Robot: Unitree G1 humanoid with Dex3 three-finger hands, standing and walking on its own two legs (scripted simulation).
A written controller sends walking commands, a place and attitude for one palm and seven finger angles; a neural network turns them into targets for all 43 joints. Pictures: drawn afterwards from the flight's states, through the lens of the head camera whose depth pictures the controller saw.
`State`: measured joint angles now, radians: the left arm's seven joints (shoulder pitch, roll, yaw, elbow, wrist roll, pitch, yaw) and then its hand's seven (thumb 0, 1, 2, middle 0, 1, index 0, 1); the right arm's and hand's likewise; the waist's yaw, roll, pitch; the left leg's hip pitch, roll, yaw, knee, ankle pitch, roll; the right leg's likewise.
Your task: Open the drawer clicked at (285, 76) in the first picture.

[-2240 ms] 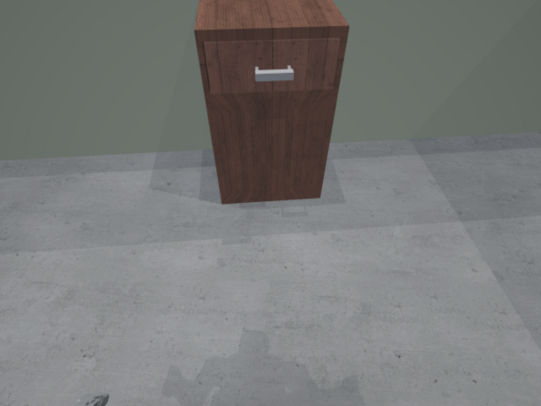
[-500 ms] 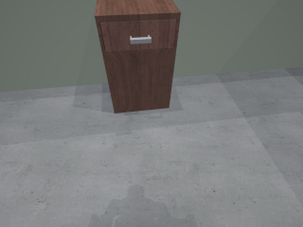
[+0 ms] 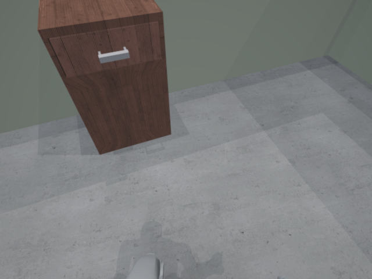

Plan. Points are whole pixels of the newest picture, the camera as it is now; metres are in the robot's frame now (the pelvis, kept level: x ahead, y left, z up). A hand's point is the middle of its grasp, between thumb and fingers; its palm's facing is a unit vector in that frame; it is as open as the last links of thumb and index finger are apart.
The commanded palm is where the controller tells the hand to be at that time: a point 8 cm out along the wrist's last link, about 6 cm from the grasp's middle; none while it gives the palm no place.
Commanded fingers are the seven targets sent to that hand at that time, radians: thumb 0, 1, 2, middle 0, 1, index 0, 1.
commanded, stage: walk to a spot facing it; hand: left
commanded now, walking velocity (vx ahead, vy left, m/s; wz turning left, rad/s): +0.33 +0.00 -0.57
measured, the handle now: (113, 53) +0.98 +0.44 -0.07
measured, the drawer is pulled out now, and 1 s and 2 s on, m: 0.00 0.00 0.00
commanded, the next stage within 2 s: turn to face it in 1.90 s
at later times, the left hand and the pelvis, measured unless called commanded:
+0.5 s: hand (132, 188) +0.37 +0.21 -0.16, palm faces -0.32 -0.92 -0.22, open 7.4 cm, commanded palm none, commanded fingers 0.00 0.90 0.90 -0.20 -0.30 -0.20 -0.30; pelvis +0.19 +0.05 +0.00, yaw -21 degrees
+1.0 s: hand (173, 164) +0.48 +0.10 -0.17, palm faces -0.54 -0.82 -0.21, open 7.4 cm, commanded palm none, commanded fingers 0.00 0.90 0.90 -0.20 -0.30 -0.20 -0.30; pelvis +0.29 +0.00 -0.01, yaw -36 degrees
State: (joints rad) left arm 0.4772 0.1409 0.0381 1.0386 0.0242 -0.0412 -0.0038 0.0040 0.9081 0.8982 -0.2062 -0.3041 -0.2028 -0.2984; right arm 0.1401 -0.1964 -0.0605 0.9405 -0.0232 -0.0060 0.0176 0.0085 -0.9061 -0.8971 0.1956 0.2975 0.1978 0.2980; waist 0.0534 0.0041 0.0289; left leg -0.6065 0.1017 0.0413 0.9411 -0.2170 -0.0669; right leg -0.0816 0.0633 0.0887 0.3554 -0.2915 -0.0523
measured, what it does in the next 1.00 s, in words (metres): walks ahead, turning right: left foot, then right foot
